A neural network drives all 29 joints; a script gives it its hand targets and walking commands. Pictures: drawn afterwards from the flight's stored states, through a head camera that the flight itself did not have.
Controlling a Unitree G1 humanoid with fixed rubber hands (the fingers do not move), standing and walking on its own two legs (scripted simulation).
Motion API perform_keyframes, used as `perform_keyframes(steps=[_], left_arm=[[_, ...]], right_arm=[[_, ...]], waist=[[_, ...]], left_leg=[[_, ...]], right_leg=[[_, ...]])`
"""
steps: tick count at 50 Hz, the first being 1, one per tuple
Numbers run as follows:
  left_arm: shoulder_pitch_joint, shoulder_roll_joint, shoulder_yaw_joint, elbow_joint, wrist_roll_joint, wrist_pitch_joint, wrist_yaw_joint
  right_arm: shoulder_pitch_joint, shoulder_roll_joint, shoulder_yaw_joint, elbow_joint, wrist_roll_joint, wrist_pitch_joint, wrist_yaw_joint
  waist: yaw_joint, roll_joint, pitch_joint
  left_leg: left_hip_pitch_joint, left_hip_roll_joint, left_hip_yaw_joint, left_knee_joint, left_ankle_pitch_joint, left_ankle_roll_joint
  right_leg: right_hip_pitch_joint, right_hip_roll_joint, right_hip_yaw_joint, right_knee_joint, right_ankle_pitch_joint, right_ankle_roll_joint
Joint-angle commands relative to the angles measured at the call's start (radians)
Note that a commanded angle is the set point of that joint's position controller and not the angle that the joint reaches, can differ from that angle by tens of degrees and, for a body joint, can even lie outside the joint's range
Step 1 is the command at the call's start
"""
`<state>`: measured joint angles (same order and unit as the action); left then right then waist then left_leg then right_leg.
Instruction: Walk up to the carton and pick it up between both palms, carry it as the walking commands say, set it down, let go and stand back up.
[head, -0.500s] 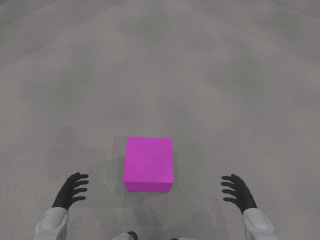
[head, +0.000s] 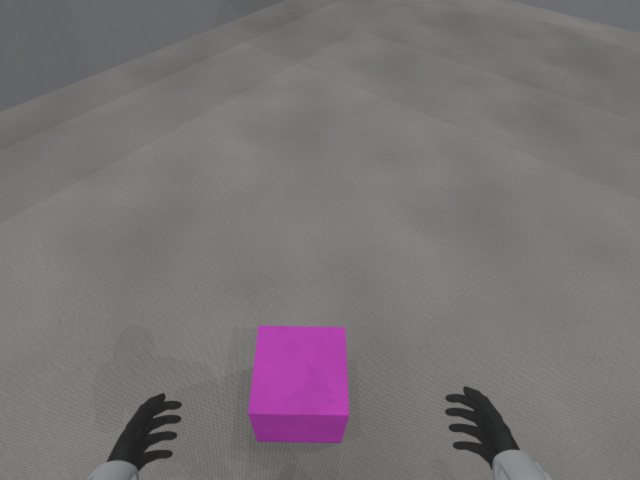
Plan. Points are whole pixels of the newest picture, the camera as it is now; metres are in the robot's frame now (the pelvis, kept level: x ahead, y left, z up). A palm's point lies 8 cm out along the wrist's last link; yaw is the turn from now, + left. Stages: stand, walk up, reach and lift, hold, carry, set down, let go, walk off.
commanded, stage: let go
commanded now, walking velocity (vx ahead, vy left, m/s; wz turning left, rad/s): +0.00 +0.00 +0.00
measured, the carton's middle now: (300, 385) +0.46 +0.03 -0.64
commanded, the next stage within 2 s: stand in 0.02 s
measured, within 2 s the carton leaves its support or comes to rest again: neither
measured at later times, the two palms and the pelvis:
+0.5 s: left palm out of the picture +0.13 +0.25 -0.11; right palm out of the picture +0.12 -0.27 -0.13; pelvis +0.06 -0.01 -0.01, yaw +0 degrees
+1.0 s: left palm out of the picture +0.04 +0.23 -0.14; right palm out of the picture +0.03 -0.26 -0.15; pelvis +0.05 -0.01 -0.01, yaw +0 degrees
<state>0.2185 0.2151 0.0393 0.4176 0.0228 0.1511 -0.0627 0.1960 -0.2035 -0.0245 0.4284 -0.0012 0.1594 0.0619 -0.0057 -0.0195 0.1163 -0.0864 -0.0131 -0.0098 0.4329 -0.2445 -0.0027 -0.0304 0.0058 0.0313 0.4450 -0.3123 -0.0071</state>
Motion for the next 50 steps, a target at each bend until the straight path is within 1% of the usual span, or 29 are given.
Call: perform_keyframes(steps=[1, 2, 3, 4, 5, 7, 8, 10, 13, 16, 22, 25, 28, 34, 50], left_arm=[[-0.032, 0.102, 0.025, -0.084, -0.005, -0.017, 0.016], [0.050, 0.141, 0.041, 0.071, 0.025, -0.104, 0.057], [0.076, 0.169, 0.040, 0.081, 0.039, -0.142, 0.075], [0.062, 0.154, 0.037, 0.103, 0.040, -0.169, 0.079], [0.061, 0.146, 0.031, 0.126, 0.036, -0.191, 0.079], [0.045, 0.135, 0.022, 0.157, 0.025, -0.224, 0.073], [0.040, 0.136, 0.021, 0.164, 0.022, -0.233, 0.071], [0.053, 0.145, 0.020, 0.183, 0.015, -0.240, 0.073], [0.101, 0.160, 0.018, 0.216, 0.004, -0.234, 0.078], [0.138, 0.165, 0.013, 0.239, -0.002, -0.223, 0.084], [0.181, 0.171, 0.006, 0.278, -0.009, -0.203, 0.094], [0.192, 0.171, 0.004, 0.300, -0.011, -0.195, 0.098], [0.198, 0.169, 0.001, 0.325, -0.012, -0.188, 0.102], [0.212, 0.153, -0.009, 0.382, -0.013, -0.174, 0.107], [0.253, 0.101, -0.043, 0.539, -0.011, -0.161, 0.112]], right_arm=[[-0.033, -0.091, -0.022, -0.081, 0.005, -0.008, -0.014], [0.063, -0.189, -0.055, 0.092, -0.068, -0.118, -0.061], [0.069, -0.211, -0.056, 0.093, -0.086, -0.158, -0.077], [0.037, -0.191, -0.052, 0.105, -0.081, -0.186, -0.080], [0.025, -0.170, -0.045, 0.122, -0.068, -0.207, -0.079], [0.030, -0.147, -0.040, 0.161, -0.046, -0.237, -0.071], [0.036, -0.149, -0.038, 0.178, -0.043, -0.248, -0.068], [0.051, -0.161, -0.036, 0.210, -0.042, -0.258, -0.069], [0.088, -0.175, -0.031, 0.254, -0.037, -0.254, -0.073], [0.121, -0.182, -0.025, 0.290, -0.032, -0.243, -0.078], [0.157, -0.183, -0.014, 0.353, -0.023, -0.221, -0.087], [0.166, -0.182, -0.010, 0.382, -0.020, -0.211, -0.091], [0.171, -0.179, -0.006, 0.411, -0.018, -0.201, -0.095], [0.183, -0.165, 0.005, 0.468, -0.016, -0.183, -0.101], [0.213, -0.115, 0.035, 0.627, -0.015, -0.155, -0.109]], waist=[[-0.002, 0.010, -0.092], [-0.003, 0.105, -0.077], [0.009, 0.114, -0.018], [0.016, 0.096, -0.010], [0.015, 0.070, -0.045], [0.002, 0.016, -0.158], [0.000, 0.005, -0.192], [0.001, 0.006, -0.226], [0.004, 0.008, -0.237], [0.005, 0.003, -0.230], [0.007, 0.000, -0.206], [0.008, 0.003, -0.193], [0.008, 0.006, -0.178], [0.006, 0.009, -0.147], [0.005, 0.011, -0.064]], left_leg=[[0.135, -0.042, 0.019, -0.009, 0.276, -0.012], [-0.089, 0.109, -0.029, -0.064, -0.080, -0.054], [-0.175, 0.126, -0.106, -0.115, -0.233, -0.052], [-0.224, 0.130, -0.126, -0.118, -0.253, -0.047], [-0.219, 0.129, -0.134, -0.102, -0.204, -0.038], [-0.144, 0.117, -0.117, -0.040, -0.024, -0.028], [-0.118, 0.118, -0.116, -0.017, 0.057, -0.023], [-0.095, 0.124, -0.117, 0.019, 0.189, -0.016], [-0.092, 0.119, -0.104, 0.055, 0.300, -0.012], [-0.098, 0.111, -0.088, 0.077, 0.346, -0.013], [-0.101, 0.101, -0.064, 0.104, 0.375, -0.013], [-0.097, 0.099, -0.056, 0.110, 0.378, -0.013], [-0.092, 0.097, -0.050, 0.110, 0.370, -0.011], [-0.083, 0.094, -0.043, 0.098, 0.332, -0.007], [-0.073, 0.096, -0.049, 0.044, 0.249, 0.004]], right_leg=[[-0.147, 0.026, -0.017, -0.079, 0.268, 0.005], [-0.212, -0.086, 0.026, -0.077, -0.061, 0.050], [-0.229, -0.084, 0.046, -0.075, -0.111, 0.056], [-0.243, -0.085, 0.060, -0.061, -0.092, 0.055], [-0.234, -0.091, 0.072, -0.056, -0.051, 0.048], [-0.215, -0.102, 0.096, -0.044, 0.039, 0.033], [-0.214, -0.108, 0.103, -0.038, 0.088, 0.027], [-0.211, -0.111, 0.105, -0.014, 0.195, 0.023], [-0.196, -0.107, 0.094, 0.018, 0.325, 0.020], [-0.186, -0.102, 0.085, 0.039, 0.414, 0.015], [-0.174, -0.100, 0.072, 0.063, 0.548, 0.003], [-0.168, -0.098, 0.068, 0.066, 0.580, -0.004], [-0.165, -0.096, 0.068, 0.062, 0.585, -0.009], [-0.159, -0.093, 0.068, 0.046, 0.548, -0.019], [-0.158, -0.083, 0.072, -0.015, 0.373, -0.032]])
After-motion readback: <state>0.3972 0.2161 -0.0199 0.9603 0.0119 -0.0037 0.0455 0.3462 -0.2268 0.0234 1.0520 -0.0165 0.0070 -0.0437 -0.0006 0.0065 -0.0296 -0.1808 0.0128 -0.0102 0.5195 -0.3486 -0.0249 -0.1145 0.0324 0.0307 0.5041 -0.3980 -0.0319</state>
